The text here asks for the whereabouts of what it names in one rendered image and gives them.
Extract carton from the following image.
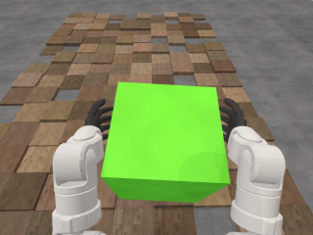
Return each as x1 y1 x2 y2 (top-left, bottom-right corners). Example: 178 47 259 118
101 81 231 203

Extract left robot hand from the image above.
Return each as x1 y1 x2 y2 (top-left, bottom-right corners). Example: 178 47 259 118
84 98 113 141

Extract left robot forearm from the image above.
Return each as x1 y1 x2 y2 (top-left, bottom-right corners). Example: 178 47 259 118
52 125 105 235

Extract right robot hand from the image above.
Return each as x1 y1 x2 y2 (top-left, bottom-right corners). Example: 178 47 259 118
218 98 246 144

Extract right robot forearm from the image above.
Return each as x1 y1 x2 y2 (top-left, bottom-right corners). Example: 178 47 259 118
227 125 286 235

